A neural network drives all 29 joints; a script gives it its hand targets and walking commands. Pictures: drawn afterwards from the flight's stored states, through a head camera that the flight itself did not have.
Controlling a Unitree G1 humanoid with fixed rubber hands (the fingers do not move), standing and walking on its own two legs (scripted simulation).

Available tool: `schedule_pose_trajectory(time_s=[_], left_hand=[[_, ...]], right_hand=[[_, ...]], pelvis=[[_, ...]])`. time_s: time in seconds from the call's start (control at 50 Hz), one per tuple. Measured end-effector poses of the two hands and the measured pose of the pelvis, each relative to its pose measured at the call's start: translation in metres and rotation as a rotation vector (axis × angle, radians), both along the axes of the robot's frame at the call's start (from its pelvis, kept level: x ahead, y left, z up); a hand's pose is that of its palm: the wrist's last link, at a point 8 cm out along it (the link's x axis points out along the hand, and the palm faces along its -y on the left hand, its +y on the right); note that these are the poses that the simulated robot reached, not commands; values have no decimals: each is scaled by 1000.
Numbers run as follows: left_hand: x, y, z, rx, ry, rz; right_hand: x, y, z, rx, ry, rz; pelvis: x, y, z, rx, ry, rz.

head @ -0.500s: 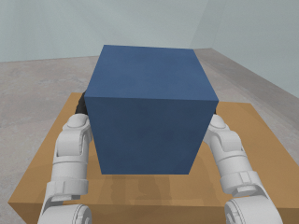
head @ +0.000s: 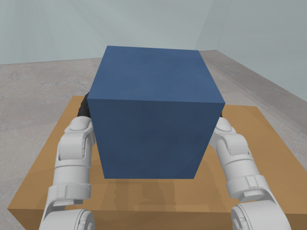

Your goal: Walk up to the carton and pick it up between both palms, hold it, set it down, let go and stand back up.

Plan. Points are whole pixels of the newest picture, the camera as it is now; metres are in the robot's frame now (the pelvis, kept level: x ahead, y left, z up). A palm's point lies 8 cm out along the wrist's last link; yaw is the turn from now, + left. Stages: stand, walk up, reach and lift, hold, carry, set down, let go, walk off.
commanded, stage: hold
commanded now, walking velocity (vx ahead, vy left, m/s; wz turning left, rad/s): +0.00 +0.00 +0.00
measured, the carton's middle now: (151, 114) +0.38 +0.00 +0.18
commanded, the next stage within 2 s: set down in 0.18 s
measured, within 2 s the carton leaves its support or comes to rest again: neither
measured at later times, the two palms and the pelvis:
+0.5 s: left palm (94, 121) +0.37 +0.15 +0.15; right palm (218, 132) +0.35 -0.18 +0.15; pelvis +0.00 +0.01 +0.00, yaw +0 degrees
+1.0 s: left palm (97, 128) +0.39 +0.15 +0.11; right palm (213, 138) +0.35 -0.18 +0.12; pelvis +0.01 +0.01 +0.00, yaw +0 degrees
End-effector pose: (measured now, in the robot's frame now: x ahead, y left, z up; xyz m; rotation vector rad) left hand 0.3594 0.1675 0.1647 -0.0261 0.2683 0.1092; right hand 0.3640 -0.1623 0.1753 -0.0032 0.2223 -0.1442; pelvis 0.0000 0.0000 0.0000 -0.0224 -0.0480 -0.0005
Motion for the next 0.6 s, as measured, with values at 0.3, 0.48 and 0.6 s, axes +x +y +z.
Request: schedule_pose_trajectory(time_s=[0.3,0.48,0.6], left_hand=[[0,-4,-6,-32,-20,-18],[10,-17,-12,-3,-58,-77],[12,-17,-25,6,-55,-94]], right_hand=[[-7,-4,-4,18,-19,-27],[-18,-16,-26,20,-59,-83],[-22,-16,-41,7,-55,-95]], pelvis=[[2,1,0,0,-11,15],[2,5,0,6,-32,2],[1,7,1,5,-36,-10]])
